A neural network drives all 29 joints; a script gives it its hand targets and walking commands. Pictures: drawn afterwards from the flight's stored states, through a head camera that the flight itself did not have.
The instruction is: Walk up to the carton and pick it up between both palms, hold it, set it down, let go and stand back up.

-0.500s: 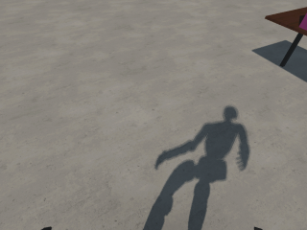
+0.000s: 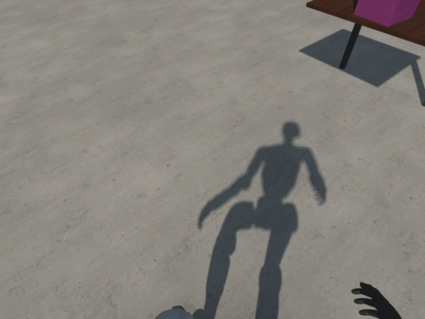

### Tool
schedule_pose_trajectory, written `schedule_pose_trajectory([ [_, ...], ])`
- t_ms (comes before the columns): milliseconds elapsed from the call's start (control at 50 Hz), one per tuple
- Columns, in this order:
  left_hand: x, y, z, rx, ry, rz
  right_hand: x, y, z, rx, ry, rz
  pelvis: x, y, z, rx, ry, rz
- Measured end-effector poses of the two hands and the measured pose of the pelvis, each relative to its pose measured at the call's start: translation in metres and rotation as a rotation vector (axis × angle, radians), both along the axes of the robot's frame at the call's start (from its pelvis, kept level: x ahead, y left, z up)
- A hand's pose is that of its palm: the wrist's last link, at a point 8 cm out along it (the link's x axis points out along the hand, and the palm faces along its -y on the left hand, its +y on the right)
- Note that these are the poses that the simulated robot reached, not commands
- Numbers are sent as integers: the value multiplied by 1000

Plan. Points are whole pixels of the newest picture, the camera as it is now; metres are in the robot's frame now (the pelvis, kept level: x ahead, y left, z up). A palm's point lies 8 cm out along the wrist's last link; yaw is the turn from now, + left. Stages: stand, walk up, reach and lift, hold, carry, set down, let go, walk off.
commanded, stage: walk up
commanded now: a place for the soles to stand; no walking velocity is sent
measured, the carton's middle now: out of the picture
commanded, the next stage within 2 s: none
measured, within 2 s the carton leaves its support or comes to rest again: neither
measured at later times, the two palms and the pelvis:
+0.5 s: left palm (108, 213) +0.38 +0.27 -0.09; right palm (388, 247) +0.29 -0.36 -0.08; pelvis +0.22 -0.02 +0.00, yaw -9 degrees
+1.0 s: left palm (149, 156) +0.59 +0.21 -0.11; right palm (375, 184) +0.46 -0.42 -0.10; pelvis +0.43 -0.07 -0.02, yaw -17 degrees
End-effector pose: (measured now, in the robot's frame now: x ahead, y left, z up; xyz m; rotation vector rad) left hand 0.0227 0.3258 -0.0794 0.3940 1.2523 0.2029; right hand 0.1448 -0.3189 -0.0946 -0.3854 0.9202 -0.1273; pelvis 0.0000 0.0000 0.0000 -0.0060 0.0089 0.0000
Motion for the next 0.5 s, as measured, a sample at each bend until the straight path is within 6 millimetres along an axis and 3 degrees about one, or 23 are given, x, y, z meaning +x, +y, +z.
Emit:
schedule_pose_trajectory([
  [120,83,9,-22,-38,-28,-49,51,7,4,-37,-29,-22,59,15,-11,-23,7,-38],
  [160,122,8,-29,-56,-71,-65,58,10,1,-44,-15,-32,76,18,-14,-19,4,-44],
  [240,198,-2,-23,-89,-150,-122,64,4,14,-66,24,-72,107,17,-5,-15,4,-73],
  [380,290,-25,-13,-129,-210,-193,94,-19,30,-89,33,-125,165,2,3,10,-31,-116],
  [500,358,-57,-7,-116,-226,-237,141,-45,17,-53,7,-147,219,-25,-2,43,-50,-148],
])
